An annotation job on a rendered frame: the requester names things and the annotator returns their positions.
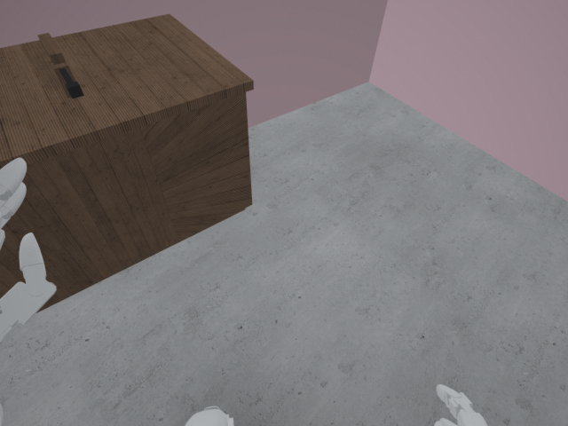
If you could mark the right robot hand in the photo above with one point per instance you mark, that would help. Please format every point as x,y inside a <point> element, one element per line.
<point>460,407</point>

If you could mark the counter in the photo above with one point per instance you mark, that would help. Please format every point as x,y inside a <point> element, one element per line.
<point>155,151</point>

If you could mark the left robot hand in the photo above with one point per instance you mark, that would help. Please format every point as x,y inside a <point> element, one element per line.
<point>22,301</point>

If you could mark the tap lever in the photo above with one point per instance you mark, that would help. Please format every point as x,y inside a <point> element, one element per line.
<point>73,88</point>

